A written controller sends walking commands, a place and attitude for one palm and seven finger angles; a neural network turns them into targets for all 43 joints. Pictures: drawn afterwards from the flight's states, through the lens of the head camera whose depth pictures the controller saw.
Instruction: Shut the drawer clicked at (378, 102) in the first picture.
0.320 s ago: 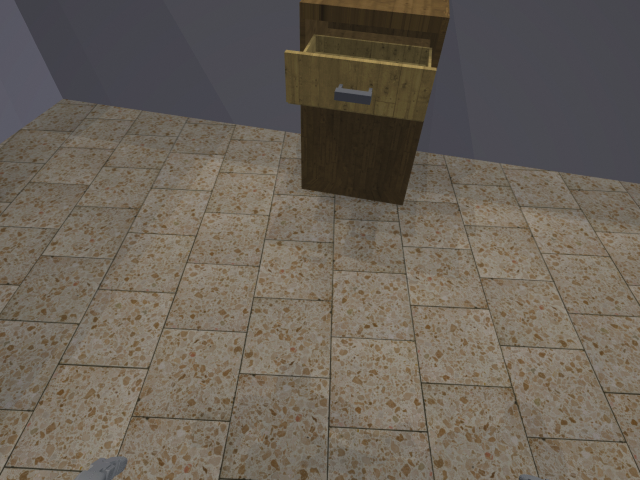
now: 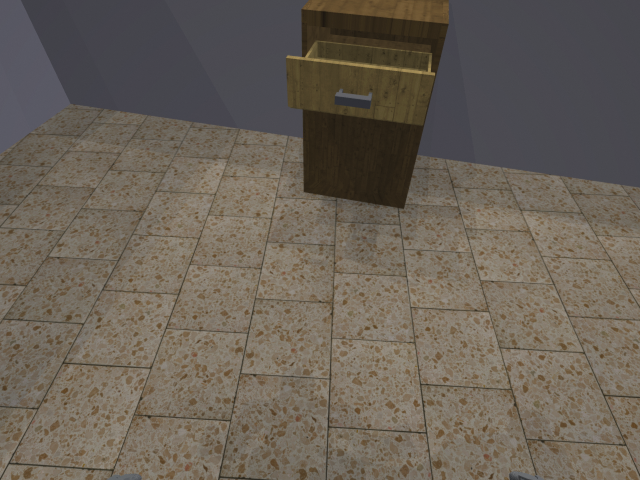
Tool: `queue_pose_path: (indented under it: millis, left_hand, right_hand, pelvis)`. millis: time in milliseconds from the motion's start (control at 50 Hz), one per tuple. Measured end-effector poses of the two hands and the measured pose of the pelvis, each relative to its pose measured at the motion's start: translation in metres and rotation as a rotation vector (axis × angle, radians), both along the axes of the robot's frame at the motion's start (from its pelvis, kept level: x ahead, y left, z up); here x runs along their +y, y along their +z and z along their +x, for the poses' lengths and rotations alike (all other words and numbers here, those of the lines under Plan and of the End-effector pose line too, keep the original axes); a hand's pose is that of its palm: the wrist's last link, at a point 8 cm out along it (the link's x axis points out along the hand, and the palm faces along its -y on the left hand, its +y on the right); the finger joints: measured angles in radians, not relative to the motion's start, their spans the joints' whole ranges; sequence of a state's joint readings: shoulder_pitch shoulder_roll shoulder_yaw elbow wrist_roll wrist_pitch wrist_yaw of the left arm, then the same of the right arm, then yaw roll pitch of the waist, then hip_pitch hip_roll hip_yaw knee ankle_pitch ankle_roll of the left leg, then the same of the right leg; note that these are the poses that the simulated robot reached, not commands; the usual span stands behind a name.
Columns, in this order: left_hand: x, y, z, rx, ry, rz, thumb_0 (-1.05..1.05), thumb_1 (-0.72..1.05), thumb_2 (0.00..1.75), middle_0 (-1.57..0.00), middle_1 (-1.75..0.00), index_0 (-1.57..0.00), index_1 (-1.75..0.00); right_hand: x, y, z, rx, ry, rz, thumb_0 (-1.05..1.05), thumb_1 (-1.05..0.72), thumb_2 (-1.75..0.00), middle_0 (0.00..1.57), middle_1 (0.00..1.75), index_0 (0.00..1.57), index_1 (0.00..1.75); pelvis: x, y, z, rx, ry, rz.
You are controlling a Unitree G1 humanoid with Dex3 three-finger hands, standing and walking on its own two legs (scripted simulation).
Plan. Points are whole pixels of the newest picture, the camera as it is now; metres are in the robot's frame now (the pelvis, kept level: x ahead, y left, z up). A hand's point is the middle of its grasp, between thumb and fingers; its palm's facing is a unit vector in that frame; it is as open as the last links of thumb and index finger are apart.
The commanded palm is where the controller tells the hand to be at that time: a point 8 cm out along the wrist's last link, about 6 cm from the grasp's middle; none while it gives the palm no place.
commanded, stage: stand and wait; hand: left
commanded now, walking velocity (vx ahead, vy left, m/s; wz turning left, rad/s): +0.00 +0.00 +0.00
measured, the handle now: (354, 96) +1.18 -0.03 -0.09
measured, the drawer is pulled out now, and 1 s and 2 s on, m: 0.28 0.28 0.28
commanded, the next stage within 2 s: look at it before walking up in 0.52 s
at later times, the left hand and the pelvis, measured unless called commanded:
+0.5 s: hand out of the picture +0.05 +0.23 -0.15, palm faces -0.02 -0.94 -0.33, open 7.4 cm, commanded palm none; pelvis -0.02 -0.02 +0.00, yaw +0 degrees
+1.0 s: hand out of the picture +0.05 +0.23 -0.15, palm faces -0.03 -0.95 -0.33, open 7.4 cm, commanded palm none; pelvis -0.02 -0.02 +0.00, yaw +0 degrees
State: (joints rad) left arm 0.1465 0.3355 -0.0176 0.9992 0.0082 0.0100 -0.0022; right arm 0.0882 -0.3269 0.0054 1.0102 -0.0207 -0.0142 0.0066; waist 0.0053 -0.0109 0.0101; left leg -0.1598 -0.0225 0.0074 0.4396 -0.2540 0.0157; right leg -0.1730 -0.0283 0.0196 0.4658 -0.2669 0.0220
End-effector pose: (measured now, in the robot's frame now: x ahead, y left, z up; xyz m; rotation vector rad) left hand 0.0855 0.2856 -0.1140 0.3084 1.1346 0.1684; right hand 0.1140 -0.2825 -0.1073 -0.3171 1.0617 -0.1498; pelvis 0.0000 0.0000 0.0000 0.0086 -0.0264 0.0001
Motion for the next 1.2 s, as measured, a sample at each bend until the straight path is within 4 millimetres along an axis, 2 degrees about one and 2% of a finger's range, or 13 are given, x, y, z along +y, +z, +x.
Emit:
queue_pose_path:
  millis: [240,480,800,1200]
  left_hand:
    - [-0.005,-0.003,-0.036,0.078,0.029,0.009,0.01,0.90,0.90,-0.20,-0.30,-0.20,-0.30]
    - [-0.010,-0.001,-0.041,0.071,0.026,0.009,0.01,0.90,0.90,-0.20,-0.30,-0.20,-0.30]
    - [-0.014,-0.002,-0.042,0.075,0.023,0.000,0.01,0.90,0.90,-0.20,-0.30,-0.20,-0.30]
    - [-0.013,-0.002,-0.042,0.096,0.030,0.007,0.01,0.90,0.90,-0.20,-0.30,-0.20,-0.30]
  right_hand:
    - [-0.022,-0.007,-0.048,0.110,-0.047,-0.017,0.01,-0.91,-0.90,0.20,0.30,0.21,0.30]
    - [-0.026,-0.010,-0.072,0.147,-0.064,-0.008,0.01,-0.91,-0.90,0.20,0.30,0.21,0.30]
    - [-0.023,-0.011,-0.078,0.157,-0.068,0.002,0.01,-0.91,-0.90,0.20,0.30,0.21,0.30]
    - [-0.025,-0.009,-0.062,0.143,-0.060,-0.001,0.01,-0.91,-0.90,0.20,0.30,0.21,0.30]
  pelvis:
    - [-0.011,0.002,-0.010,-0.009,0.002,-0.002]
    - [-0.016,0.004,-0.019,-0.012,0.001,-0.003]
    - [-0.016,0.004,-0.022,-0.006,-0.002,-0.003]
    - [-0.018,0.005,-0.015,0.000,-0.005,-0.002]
